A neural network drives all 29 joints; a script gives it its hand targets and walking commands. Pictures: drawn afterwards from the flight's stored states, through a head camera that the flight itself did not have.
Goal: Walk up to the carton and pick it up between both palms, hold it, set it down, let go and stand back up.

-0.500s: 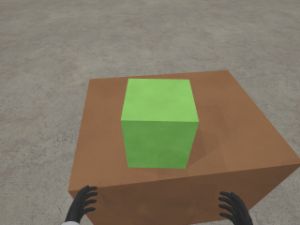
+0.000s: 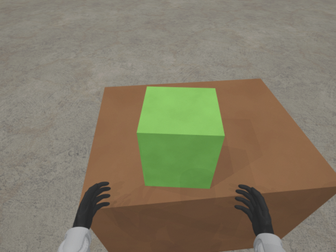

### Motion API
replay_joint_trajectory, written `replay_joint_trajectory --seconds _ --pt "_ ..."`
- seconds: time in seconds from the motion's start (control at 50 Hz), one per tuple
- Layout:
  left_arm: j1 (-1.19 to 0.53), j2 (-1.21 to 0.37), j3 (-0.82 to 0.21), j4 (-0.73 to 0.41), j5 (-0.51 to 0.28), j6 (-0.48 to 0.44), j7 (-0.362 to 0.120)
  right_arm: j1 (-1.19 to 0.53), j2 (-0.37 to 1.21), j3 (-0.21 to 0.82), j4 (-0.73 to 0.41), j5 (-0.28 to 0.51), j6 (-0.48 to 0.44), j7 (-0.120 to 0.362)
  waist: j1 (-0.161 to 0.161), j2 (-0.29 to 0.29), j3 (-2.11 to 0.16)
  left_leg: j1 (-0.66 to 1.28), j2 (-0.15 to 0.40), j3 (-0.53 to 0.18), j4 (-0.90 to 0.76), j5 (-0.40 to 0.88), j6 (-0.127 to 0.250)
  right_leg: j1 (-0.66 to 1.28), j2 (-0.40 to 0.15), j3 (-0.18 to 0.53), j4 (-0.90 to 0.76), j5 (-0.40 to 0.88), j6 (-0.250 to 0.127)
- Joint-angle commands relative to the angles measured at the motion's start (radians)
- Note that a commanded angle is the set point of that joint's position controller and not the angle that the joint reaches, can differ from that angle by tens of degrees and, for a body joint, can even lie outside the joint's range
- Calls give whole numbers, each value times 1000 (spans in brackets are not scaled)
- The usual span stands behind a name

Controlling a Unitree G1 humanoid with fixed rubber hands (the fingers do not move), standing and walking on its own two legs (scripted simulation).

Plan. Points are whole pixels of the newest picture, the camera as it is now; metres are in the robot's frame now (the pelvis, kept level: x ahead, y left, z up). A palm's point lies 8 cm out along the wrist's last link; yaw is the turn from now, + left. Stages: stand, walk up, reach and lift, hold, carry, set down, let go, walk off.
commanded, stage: reach and lift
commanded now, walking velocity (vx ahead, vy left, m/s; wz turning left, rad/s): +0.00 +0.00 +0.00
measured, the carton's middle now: (178, 138) +0.47 +0.03 +0.00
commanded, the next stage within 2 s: none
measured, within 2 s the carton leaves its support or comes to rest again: neither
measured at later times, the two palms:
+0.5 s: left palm (86, 173) +0.29 +0.25 +0.05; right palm (257, 178) +0.31 -0.16 +0.05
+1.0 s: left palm (91, 140) +0.36 +0.25 +0.09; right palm (253, 141) +0.39 -0.16 +0.10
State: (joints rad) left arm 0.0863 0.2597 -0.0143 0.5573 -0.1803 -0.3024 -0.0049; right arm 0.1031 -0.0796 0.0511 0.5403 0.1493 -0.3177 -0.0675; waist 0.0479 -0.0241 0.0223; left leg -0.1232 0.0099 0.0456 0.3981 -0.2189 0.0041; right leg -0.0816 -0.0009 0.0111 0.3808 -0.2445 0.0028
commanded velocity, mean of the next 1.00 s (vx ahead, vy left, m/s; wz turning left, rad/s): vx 0.00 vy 0.00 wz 0.00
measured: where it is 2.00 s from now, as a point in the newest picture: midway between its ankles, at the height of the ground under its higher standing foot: outside the picture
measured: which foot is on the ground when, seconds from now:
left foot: down 0.00-1.00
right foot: down 0.00-1.00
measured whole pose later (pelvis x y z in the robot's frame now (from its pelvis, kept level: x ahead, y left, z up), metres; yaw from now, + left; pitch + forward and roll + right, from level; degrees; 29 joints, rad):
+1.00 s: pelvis -0.01 -0.01 +0.00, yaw +0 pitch +2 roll -1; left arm -0.54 0.31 0.14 0.59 -0.18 0.23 -0.02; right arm -0.57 -0.18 0.03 0.62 0.28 0.13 -0.18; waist 0.04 -0.02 0.00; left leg -0.23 0.03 0.03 0.37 -0.17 0.00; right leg -0.17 0.02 0.00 0.32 -0.18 0.00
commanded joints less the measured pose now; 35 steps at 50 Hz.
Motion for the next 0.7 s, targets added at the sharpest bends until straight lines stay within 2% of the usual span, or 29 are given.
replay_joint_trajectory --seconds 0.0,0.06,0.14,0.24,0.34,0.44,0.54,0.68 --pt "-229 118 45 -142 -14 -36 3 -210 -57 -15 -140 15 -32 -12 -5 61 -132 66 0 -18 -15 210 -27 -69 -17 39 -70 50 -27" --pt "-262 120 45 -174 -24 -5 4 -243 -65 -14 -151 27 -3 -20 -5 61 -159 76 1 -19 -15 236 -27 -58 -12 38 -67 72 -27" --pt "-308 132 62 -232 -23 51 3 -300 -91 -13 -190 44 31 -34 1 70 -221 106 -4 -17 1 336 -36 -28 -4 33 -62 169 -24" --pt "-358 130 89 -286 -14 147 -7 -356 -116 -13 -211 64 88 -48 0 74 -254 136 -7 -18 1 410 -41 0 7 26 -72 231 -18" --pt "-459 123 113 -320 -7 283 -22 -447 -130 -29 -232 79 186 -64 -2 61 -232 147 -7 -12 -24 385 -31 -3 14 19 -102 190 -15" --pt "-592 116 119 -340 -15 387 -19 -557 -144 -54 -240 82 274 -72 -10 73 -224 159 -2 -14 -41 351 -28 -49 20 5 -125 115 -21" --pt "-685 133 151 -315 2 441 -14 -669 -153 -63 -238 89 324 -80 2 73 -290 158 -2 -9 -36 362 -21 -37 21 3 -119 142 -13" --pt "-766 143 194 -305 31 475 -21 -776 -182 -52 -215 108 336 -101 6 63 -404 179 -8 -2 -5 471 -25 14 35 -5 -97 285 5"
